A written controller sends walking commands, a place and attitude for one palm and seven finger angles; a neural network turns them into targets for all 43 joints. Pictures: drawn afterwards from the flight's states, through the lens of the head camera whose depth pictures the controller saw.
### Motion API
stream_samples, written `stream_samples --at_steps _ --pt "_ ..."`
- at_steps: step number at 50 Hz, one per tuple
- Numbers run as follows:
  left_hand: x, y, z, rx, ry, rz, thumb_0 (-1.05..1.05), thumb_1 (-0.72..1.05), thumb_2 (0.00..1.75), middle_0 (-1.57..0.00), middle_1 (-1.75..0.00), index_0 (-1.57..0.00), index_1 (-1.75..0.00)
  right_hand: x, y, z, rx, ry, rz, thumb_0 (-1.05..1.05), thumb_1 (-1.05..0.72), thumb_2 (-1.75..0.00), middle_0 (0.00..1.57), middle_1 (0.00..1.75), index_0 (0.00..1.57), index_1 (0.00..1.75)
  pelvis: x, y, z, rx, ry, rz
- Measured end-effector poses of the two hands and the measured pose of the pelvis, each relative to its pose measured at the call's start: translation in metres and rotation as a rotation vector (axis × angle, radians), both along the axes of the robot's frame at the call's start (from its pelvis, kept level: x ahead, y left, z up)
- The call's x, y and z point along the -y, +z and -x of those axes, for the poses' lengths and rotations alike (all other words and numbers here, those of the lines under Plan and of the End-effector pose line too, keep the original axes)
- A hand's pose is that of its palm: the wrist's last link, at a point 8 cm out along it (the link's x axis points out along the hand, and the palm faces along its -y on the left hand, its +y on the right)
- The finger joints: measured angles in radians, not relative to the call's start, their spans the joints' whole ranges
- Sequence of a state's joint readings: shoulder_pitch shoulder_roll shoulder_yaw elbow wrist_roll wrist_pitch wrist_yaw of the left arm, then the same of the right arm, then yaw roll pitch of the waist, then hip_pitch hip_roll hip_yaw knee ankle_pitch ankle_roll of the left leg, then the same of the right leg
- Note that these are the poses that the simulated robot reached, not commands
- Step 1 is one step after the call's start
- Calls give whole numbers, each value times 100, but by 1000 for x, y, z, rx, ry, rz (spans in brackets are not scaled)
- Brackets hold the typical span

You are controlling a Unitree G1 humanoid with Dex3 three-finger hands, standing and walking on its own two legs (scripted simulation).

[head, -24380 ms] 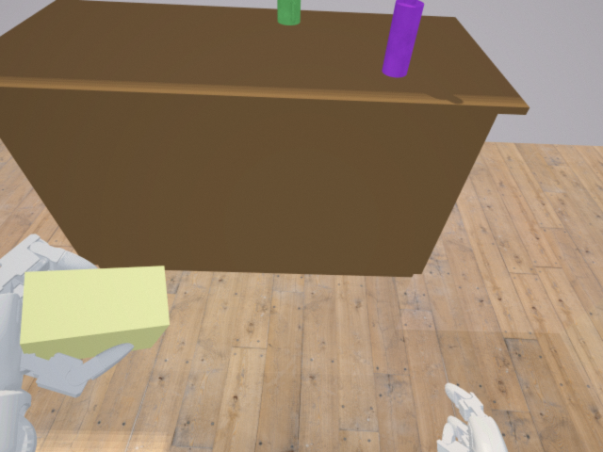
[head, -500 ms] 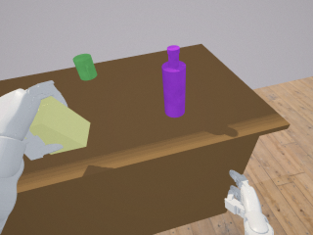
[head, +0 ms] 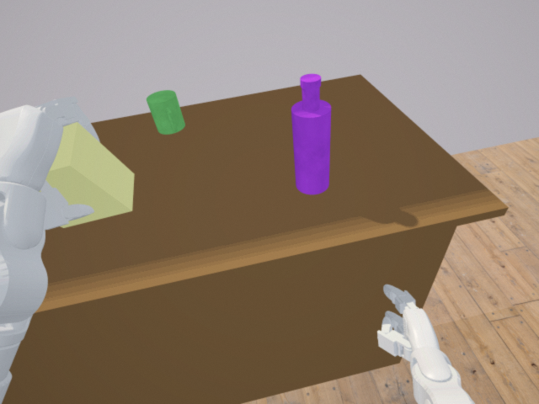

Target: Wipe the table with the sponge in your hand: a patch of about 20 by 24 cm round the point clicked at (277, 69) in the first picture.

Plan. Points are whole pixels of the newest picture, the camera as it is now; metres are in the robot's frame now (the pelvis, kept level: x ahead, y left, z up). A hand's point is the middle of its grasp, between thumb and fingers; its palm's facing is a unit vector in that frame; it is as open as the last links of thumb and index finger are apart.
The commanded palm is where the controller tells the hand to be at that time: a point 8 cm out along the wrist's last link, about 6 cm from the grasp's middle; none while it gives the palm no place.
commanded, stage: turn the palm down, sponge in hand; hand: left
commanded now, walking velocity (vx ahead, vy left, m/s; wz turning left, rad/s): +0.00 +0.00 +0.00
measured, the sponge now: (80, 187) +0.26 +0.30 +0.24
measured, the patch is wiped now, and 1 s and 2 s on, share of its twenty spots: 0.00 0.00 0.00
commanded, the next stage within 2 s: move the sponge above the wiping area in 0.42 s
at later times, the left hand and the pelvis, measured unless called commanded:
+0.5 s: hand (72, 163) +0.26 +0.29 +0.28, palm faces +0.39 -0.02 -0.92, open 10.3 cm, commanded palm +0.20 +0.26 +0.31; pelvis +0.01 -0.02 +0.00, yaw +0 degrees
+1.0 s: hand (64, 183) +0.26 +0.31 +0.25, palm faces +0.38 -0.08 -0.92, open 10.3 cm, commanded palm +0.20 +0.28 +0.30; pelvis +0.02 +0.00 +0.00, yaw +0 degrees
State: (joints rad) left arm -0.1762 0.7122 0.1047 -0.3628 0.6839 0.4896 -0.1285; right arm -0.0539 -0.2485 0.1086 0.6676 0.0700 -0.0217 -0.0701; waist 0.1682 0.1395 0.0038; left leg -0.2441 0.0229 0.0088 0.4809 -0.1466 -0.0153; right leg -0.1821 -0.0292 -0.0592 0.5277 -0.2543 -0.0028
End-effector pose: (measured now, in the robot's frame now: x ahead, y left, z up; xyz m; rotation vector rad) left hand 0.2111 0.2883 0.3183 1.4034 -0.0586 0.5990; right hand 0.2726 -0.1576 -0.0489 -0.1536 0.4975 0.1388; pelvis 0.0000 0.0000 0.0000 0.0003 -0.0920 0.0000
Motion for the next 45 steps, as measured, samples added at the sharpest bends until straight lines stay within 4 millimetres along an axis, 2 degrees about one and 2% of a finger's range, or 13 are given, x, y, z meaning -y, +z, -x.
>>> stream_samples --at_steps 2,5,10,12,14,17,22,25,29,32,35,39,45 --pt "-6 2 2 3 44 19 0 -53 102 -71 -132 -75 -131 4 -2 2 -6 -3 -14 2 -90 -90 20 30 19 29 3 0 1 -4 3 0" --pt "-5 -13 1 -38 68 64 0 -53 102 -71 -132 -75 -130 10 -5 6 -8 -8 -28 2 -90 -90 20 30 19 29 7 0 1 -9 10 0" --pt "22 -57 -5 -174 -19 101 0 -53 102 -71 -132 -75 -130 22 -10 8 1 -20 -11 2 -90 -90 20 30 20 29 12 -2 1 -6 11 -4" --pt "35 -65 -6 -209 -69 76 0 -53 102 -71 -132 -75 -130 26 -10 7 7 -22 4 2 -90 -90 20 30 20 29 14 -3 -1 -2 6 -5" --pt "45 -62 -5 -210 -105 24 0 -53 102 -71 -132 -75 -130 30 -10 5 15 -22 16 2 -90 -90 20 30 20 29 16 -4 -3 0 2 -6" --pt "47 -42 -5 -155 -106 -49 0 -53 102 -71 -132 -75 -130 34 -10 2 14 -22 20 2 -90 -90 20 30 20 29 18 -3 -5 4 -3 -6" --pt "25 -1 -8 -36 -1 -55 0 -53 102 -72 -132 -75 -130 39 -10 -2 4 -40 -4 2 -90 -90 20 30 20 29 21 -2 -8 -2 -2 -5" --pt "11 1 -13 -36 59 -5 0 -53 102 -72 -132 -75 -130 43 -9 -1 5 -57 -20 2 -90 -90 20 30 20 29 21 -1 -9 -13 -1 -4" --pt "11 -31 -22 -127 46 63 0 -53 102 -72 -131 -75 -130 47 -10 0 10 -74 -22 2 -90 -90 20 30 20 29 19 -1 -12 -22 3 -5" --pt "25 -63 -28 -225 -24 88 0 -53 102 -72 -131 -75 -130 47 -10 0 10 -77 -3 2 -90 -90 20 30 20 29 16 -1 -15 -25 -1 -8" --pt "40 -75 -27 -271 -107 53 0 -53 102 -72 -131 -75 -130 45 -10 -3 14 -67 22 2 -90 -90 20 30 20 29 14 -2 -18 -25 -6 -10" --pt "41 -55 -20 -208 -132 -39 0 -53 103 -72 -131 -75 -130 37 -9 -8 7 -45 28 2 -90 -90 20 30 20 29 10 -1 -21 -22 -13 -8" --pt "3 -5 -8 -22 20 -51 0 -53 103 -72 -131 -75 -129 21 -8 -13 -18 -26 -7 2 -90 -90 20 30 20 29 6 1 -22 -25 -6 -2"
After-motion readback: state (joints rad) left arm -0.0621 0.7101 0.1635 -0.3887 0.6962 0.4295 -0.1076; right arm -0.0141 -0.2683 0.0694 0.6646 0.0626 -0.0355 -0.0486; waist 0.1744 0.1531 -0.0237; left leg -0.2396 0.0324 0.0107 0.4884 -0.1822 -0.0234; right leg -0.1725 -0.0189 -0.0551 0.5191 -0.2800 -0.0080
